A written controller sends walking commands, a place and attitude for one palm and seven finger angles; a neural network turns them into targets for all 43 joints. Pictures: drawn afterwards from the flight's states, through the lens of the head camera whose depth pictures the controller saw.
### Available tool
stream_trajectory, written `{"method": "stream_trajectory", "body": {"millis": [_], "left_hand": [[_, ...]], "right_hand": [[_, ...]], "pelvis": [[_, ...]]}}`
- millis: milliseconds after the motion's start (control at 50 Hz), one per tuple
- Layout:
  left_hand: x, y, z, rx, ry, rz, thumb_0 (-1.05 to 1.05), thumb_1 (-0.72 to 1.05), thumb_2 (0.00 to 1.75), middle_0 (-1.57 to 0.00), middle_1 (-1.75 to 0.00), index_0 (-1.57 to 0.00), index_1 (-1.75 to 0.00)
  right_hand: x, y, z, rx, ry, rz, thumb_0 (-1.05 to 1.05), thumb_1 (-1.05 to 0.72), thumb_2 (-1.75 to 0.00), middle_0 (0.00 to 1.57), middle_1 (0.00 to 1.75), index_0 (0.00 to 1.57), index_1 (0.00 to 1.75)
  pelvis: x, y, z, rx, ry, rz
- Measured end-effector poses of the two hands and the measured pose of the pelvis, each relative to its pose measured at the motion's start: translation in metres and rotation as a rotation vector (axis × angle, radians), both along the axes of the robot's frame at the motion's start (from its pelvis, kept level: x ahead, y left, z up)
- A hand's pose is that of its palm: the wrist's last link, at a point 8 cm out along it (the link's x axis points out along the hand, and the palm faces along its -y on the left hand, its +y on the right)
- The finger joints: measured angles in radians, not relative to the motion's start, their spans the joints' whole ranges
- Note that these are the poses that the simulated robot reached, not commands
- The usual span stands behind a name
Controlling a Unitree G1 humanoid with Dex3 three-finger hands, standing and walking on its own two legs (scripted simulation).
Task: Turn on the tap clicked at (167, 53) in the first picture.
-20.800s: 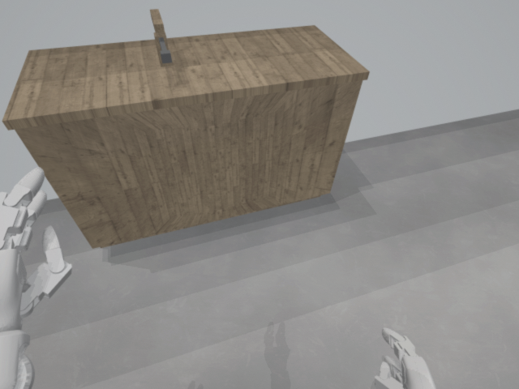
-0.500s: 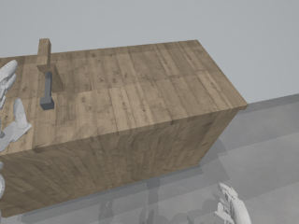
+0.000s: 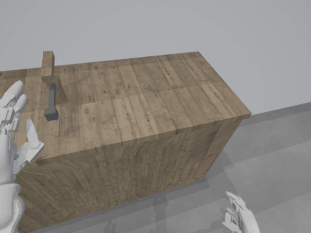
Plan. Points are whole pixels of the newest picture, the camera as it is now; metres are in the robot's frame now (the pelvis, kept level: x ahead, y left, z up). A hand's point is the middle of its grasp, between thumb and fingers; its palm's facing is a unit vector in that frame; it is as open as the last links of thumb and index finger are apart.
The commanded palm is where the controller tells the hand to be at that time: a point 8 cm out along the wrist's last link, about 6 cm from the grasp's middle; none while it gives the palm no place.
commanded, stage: come to a stop and stand still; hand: left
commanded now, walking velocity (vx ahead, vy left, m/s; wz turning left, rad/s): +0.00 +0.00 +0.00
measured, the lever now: (51, 114) +0.38 +0.34 +0.06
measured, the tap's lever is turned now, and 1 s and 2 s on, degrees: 0 0 0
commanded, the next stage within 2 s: look again from close up in 0.20 s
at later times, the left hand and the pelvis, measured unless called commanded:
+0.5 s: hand (48, 144) +0.23 +0.25 +0.16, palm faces +0.38 -0.85 -0.36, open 7.4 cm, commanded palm +0.17 +0.28 +0.18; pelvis +0.01 +0.00 +0.00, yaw +0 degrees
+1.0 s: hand (68, 163) +0.21 +0.21 +0.13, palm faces +0.32 -0.87 -0.37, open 7.4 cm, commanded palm +0.16 +0.26 +0.17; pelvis -0.02 -0.03 -0.01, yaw -1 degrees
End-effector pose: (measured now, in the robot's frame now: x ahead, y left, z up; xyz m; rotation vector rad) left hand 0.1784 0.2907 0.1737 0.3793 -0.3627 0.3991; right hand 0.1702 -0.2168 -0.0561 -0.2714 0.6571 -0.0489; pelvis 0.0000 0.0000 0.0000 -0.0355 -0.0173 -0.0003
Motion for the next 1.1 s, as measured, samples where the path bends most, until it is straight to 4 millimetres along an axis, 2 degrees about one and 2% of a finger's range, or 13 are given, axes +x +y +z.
{"method": "stream_trajectory", "body": {"millis": [80,180,260,380,700,760,820,860,900,960,1000,1040,1100], "left_hand": [[0.007,-0.010,-0.003,0.022,0.040,-0.051,0.01,0.89,0.90,-0.21,-0.30,-0.20,-0.31],[0.011,-0.003,-0.007,0.057,0.106,-0.044,0.01,0.89,0.90,-0.21,-0.30,-0.21,-0.31],[0.010,0.002,-0.006,0.056,0.117,-0.022,0.01,0.89,0.90,-0.21,-0.30,-0.21,-0.31],[0.010,-0.003,-0.006,0.034,0.108,-0.022,0.01,0.89,0.90,-0.21,-0.30,-0.20,-0.31],[0.005,-0.003,-0.003,0.037,0.112,-0.006,0.01,0.89,0.90,-0.21,-0.30,-0.21,-0.31],[0.021,0.011,0.018,0.195,0.069,0.010,0.01,0.89,0.90,-0.22,-0.30,-0.21,-0.31],[0.029,0.020,0.031,0.092,0.030,0.032,0.01,0.89,0.90,-0.21,-0.30,-0.21,-0.31],[0.027,0.009,0.026,-0.019,0.047,-0.003,0.01,0.89,0.90,-0.21,-0.30,-0.20,-0.31],[0.022,-0.011,0.011,-0.069,0.120,-0.042,0.01,0.90,0.90,-0.20,-0.30,-0.20,-0.31],[0.008,-0.035,-0.017,-0.045,0.266,-0.053,0.01,0.90,0.90,-0.21,-0.30,-0.20,-0.31],[-0.005,-0.041,-0.030,-0.029,0.306,-0.024,0.01,0.89,0.90,-0.21,-0.30,-0.20,-0.31],[-0.019,-0.041,-0.032,-0.024,0.269,0.030,0.01,0.89,0.90,-0.22,-0.30,-0.21,-0.31],[-0.037,-0.036,-0.020,-0.021,0.115,0.131,0.02,0.89,0.90,-0.22,-0.30,-0.21,-0.31]], "right_hand": [[0.003,0.000,0.003,0.013,-0.024,-0.022,0.01,-0.90,-0.89,0.20,0.30,0.21,0.30],[0.002,-0.002,0.001,0.022,-0.011,-0.044,0.01,-0.90,-0.89,0.20,0.30,0.21,0.30],[0.000,-0.003,-0.003,0.015,0.020,-0.042,0.01,-0.90,-0.89,0.20,0.30,0.21,0.30],[0.001,-0.005,-0.007,0.005,0.048,-0.036,0.01,-0.90,-0.89,0.20,0.30,0.21,0.30],[0.011,-0.003,-0.003,0.024,0.015,-0.033,0.01,-0.90,-0.89,0.20,0.30,0.21,0.30],[0.009,0.002,-0.008,-0.011,0.026,0.060,0.01,-0.91,-0.89,0.20,0.30,0.20,0.30],[0.005,0.002,-0.014,0.014,0.038,0.100,0.01,-0.90,-0.89,0.20,0.30,0.21,0.30],[0.004,-0.001,-0.015,0.046,0.010,0.075,0.01,-0.90,-0.89,0.21,0.30,0.21,0.30],[0.003,-0.006,-0.016,0.070,-0.019,0.051,0.01,-0.90,-0.89,0.21,0.30,0.21,0.30],[0.002,-0.016,-0.018,0.081,-0.038,0.028,0.01,-0.90,-0.89,0.21,0.30,0.21,0.30],[0.001,-0.024,-0.018,0.071,-0.041,0.021,0.01,-0.90,-0.89,0.21,0.30,0.21,0.30],[-0.001,-0.032,-0.020,0.052,-0.036,0.023,0.01,-0.90,-0.89,0.21,0.30,0.21,0.30],[-0.002,-0.045,-0.026,0.025,-0.019,0.046,0.01,-0.90,-0.89,0.20,0.30,0.21,0.30]], "pelvis": [[0.001,0.000,0.001,0.001,0.004,-0.006],[0.004,-0.001,0.002,0.002,0.010,-0.011],[0.005,-0.002,0.002,0.003,0.011,-0.010],[0.008,-0.001,0.002,0.004,0.010,-0.005],[0.009,-0.003,0.003,0.006,0.004,0.001],[0.002,-0.008,-0.001,0.008,0.000,0.030],[-0.003,-0.013,-0.002,0.027,0.004,0.013],[-0.003,-0.014,-0.003,0.035,-0.002,-0.014],[-0.005,-0.016,-0.005,0.034,-0.013,-0.019],[-0.010,-0.023,-0.007,0.037,-0.024,-0.013],[-0.015,-0.031,-0.010,0.041,-0.023,-0.010],[-0.019,-0.041,-0.013,0.042,-0.020,-0.005],[-0.024,-0.055,-0.017,0.036,-0.021,0.014]]}}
